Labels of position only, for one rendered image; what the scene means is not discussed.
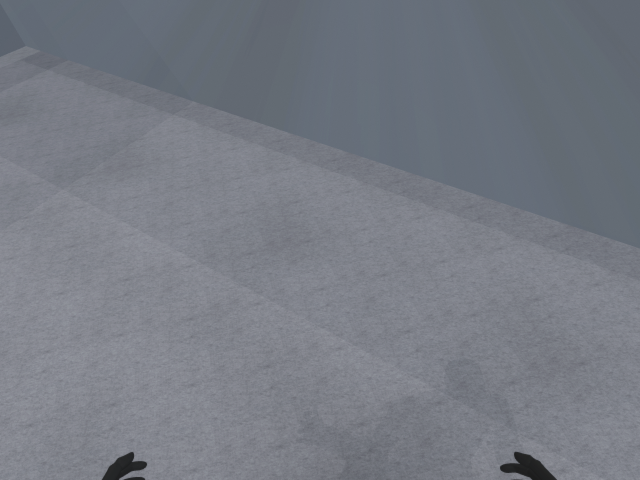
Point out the left robot hand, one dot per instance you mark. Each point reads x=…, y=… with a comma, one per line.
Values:
x=124, y=465

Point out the right robot hand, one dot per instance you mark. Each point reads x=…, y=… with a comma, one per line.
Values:
x=528, y=466

